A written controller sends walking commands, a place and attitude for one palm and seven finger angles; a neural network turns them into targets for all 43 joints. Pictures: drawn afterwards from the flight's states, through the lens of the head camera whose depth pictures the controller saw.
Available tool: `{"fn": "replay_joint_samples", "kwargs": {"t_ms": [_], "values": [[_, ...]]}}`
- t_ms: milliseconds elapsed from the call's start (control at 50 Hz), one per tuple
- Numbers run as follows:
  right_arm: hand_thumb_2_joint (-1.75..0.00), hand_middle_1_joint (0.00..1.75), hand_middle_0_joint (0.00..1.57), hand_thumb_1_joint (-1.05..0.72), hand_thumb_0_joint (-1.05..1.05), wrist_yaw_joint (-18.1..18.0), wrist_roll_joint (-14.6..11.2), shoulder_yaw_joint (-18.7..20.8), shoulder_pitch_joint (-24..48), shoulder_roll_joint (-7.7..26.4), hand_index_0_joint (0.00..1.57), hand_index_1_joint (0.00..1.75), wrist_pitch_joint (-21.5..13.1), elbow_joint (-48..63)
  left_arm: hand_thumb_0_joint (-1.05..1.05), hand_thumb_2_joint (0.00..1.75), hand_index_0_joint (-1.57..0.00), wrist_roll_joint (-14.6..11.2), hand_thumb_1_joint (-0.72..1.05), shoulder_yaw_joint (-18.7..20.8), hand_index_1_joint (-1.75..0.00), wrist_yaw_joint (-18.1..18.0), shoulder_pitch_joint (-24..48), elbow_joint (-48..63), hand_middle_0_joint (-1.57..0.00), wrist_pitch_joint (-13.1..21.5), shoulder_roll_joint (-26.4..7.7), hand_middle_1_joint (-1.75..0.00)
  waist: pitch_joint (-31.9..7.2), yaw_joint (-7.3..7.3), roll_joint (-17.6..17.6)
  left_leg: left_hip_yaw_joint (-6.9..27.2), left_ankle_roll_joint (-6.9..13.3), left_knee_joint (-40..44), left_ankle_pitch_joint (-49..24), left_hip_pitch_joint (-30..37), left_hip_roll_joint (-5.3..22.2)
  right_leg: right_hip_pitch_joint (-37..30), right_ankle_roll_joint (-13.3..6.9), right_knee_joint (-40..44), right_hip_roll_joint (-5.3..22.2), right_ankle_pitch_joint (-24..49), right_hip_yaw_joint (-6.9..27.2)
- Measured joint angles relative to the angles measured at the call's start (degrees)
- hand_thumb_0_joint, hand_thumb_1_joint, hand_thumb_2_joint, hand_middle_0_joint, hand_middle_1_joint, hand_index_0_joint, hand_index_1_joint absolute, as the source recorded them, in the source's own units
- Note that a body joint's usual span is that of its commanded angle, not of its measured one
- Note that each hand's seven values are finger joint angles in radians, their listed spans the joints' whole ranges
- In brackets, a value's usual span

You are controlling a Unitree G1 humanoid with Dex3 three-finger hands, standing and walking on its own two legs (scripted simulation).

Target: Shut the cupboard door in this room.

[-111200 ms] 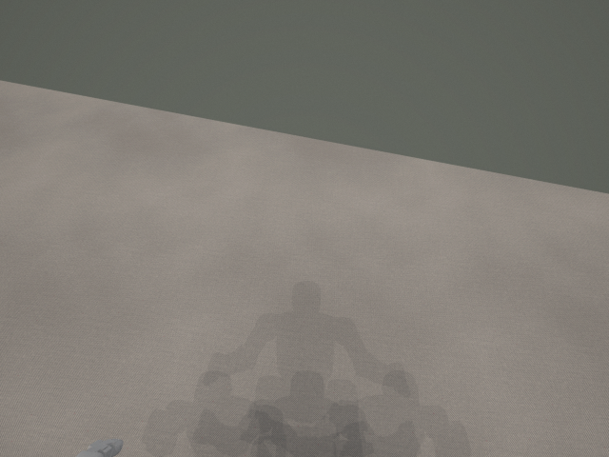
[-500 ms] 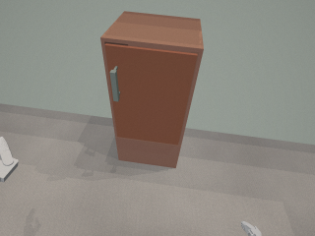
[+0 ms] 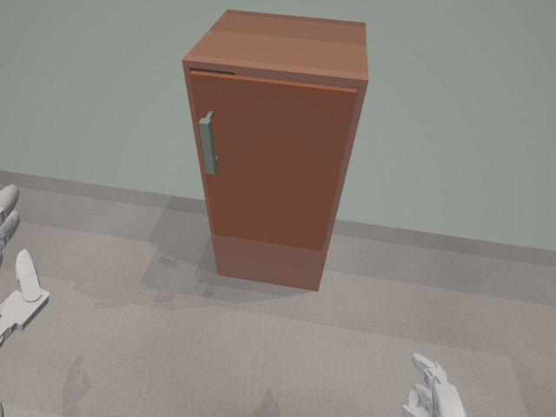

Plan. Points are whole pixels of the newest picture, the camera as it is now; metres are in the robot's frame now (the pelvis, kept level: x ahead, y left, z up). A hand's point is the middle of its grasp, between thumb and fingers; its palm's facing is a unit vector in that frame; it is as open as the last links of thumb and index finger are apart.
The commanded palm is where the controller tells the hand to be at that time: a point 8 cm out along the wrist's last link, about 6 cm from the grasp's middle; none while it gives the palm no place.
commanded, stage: stop stepping back and stand still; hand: left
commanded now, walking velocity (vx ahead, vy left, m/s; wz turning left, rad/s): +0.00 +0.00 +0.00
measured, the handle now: (210, 143) +0.77 +0.21 -0.04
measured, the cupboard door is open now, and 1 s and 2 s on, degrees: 0 0 0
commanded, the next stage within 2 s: let the arm hang, fingers relaxed in 0.06 s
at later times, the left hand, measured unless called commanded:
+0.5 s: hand out of the picture +0.00 +0.17 -0.19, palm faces +0.05 -0.99 -0.15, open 7.1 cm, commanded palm none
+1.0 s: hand out of the picture -0.08 +0.16 -0.18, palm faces +0.08 -0.98 -0.16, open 7.4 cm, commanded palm none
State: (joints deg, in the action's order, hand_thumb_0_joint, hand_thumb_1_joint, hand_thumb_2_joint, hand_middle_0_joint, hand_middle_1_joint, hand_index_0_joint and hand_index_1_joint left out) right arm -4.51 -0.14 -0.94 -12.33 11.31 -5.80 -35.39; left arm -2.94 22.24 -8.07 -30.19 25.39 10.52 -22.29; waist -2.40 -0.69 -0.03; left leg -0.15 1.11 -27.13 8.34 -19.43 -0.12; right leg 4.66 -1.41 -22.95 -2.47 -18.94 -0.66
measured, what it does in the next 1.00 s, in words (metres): stands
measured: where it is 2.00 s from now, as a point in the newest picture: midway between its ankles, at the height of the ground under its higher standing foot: outside the picture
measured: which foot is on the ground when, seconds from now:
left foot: down 0.00-1.00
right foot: down 0.00-1.00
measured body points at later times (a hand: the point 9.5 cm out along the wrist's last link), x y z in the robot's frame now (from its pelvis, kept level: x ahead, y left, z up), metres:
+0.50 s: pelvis -0.01 +0.00 -0.01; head +0.00 +0.03 +0.44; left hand +0.00 +0.23 -0.17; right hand +0.03 -0.25 -0.14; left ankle +0.06 +0.10 -0.74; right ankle -0.07 -0.10 -0.74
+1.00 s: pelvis -0.02 +0.01 +0.00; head -0.02 +0.01 +0.45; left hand -0.09 +0.21 -0.16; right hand -0.02 -0.20 -0.16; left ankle +0.06 +0.10 -0.74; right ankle -0.07 -0.10 -0.74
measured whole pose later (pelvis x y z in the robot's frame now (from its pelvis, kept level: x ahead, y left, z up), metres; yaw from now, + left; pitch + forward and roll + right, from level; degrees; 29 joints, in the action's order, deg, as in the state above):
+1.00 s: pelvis -0.02 +0.01 +0.00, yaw +1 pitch -2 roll +0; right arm -2.4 0.8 0.2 -17.5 7.3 1.6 -64.2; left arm 1.0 0.7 -2.0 -23.7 -65.6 -0.7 -6.1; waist 0.7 -0.1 0.4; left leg 0.0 2.3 -24.9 6.0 -16.8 -2.2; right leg 3.9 -0.6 -25.5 -0.4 -19.5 -1.6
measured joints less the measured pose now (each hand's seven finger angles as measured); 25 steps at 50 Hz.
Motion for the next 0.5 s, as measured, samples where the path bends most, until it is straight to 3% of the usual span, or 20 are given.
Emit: {"fn": "replay_joint_samples", "kwargs": {"t_ms": [160, 180, 240, 280, 340, 420, 500], "values": [[-0.89, 0.3, 0.2, -0.91, 0.01, 0.0, -0.4, 0.4, 0.0, 0.7, 0.2, 0.3, 1.3, 0.6, 0.01, 0.9, -0.21, -0.7, 0.89, 1.5, -0.3, 0.1, -1.9, 0.3, -0.21, -0.1, -2.2, -0.3, -0.2, 0.18, 0.5, -0.1, -0.1, -0.1, 0.5, -0.2, 0.2, -0.2, 0.0, 0.8, -0.2, 0.1, 0.2], [-0.89, 0.3, 0.2, -0.91, 0.01, 0.9, -0.8, 0.7, 0.1, 1.5, 0.2, 0.3, 0.3, -0.5, 0.01, 0.9, -0.21, 0.2, 0.89, 0.2, -0.3, 0.8, -0.3, -2.7, -0.21, 0.5, -2.4, -0.3, -0.3, 0.6, 1.0, 0.0, -0.1, -1.0, 0.5, -1.1, 0.2, 0.6, 0.0, -0.1, -0.2, 0.0, -0.1], [-0.89, 0.3, 0.2, -0.91, 0.0, 3.7, -0.1, 1.4, 1.9, 5.3, 0.2, 0.3, 0.7, -5.4, 0.0, 0.9, -0.2, 2.9, 0.89, -8.2, -0.3, 4.7, 8.3, -20.9, -0.2, -4.3, -1.4, -0.3, -0.6, 2.01, 3.9, 0.1, 0.5, -4.8, 1.9, -3.4, -0.4, 3.4, 0.2, -5.4, 0.4, -2.6, -0.6], [-0.89, 0.3, 0.2, -0.91, 0.0, 4.2, 0.4, 1.5, 3.1, 6.8, 0.2, 0.3, 2.4, -8.5, 0.0, 0.9, -0.2, 3.8, 0.9, -13.2, -0.3, 6.3, 12.6, -35.3, -0.2, -8.4, 0.9, -0.3, -0.6, 1.54, 4.9, 0.3, 0.9, -6.8, 2.8, -4.2, -0.9, 4.5, 0.4, -8.4, 0.9, -4.1, -0.9], [-0.89, 0.3, 0.2, -0.91, 0.0, 4.4, 1.1, 1.3, 3.2, 6.5, 0.2, 0.3, 4.6, -11.5, 0.0, 0.9, -0.19, 4.4, 0.9, -18.2, -0.29, 7.5, 15.2, -53.6, -0.19, -12.5, 5.1, -0.3, 0.3, -0.01, 3.9, 0.3, 1.0, -8.0, 3.2, -4.1, -1.5, 4.7, 0.6, -10.6, 1.5, -5.4, -1.1], [-0.89, 0.3, 0.2, -0.91, 0.0, 4.1, 1.7, 0.4, 0.9, 4.0, 0.2, 0.3, 6.7, -15.3, 0.01, 0.9, -0.19, 4.2, 0.91, -22.1, -0.29, 7.8, 14.1, -70.4, -0.19, -14.8, 10.8, -0.3, 2.7, -1.3, 0.1, 0.4, 0.8, -6.8, 2.8, -2.3, -1.6, 3.1, 0.5, -9.8, 1.6, -5.1, -1.3], [-0.89, 0.3, 0.2, -0.91, 0.0, 3.5, 1.6, -0.3, -2.6, 0.9, 0.2, 0.3, 7.8, -20.4, 0.0, 0.9, -0.2, 3.8, 0.98, -21.1, -0.3, 6.9, 11.8, -80.3, -0.2, -14.5, 12.2, -0.3, 4.7, -0.36, -2.7, 1.3, 0.5, -4.0, 1.2, -1.1, -1.3, 1.3, 0.0, -6.0, 1.0, -3.0, -1.9]]}}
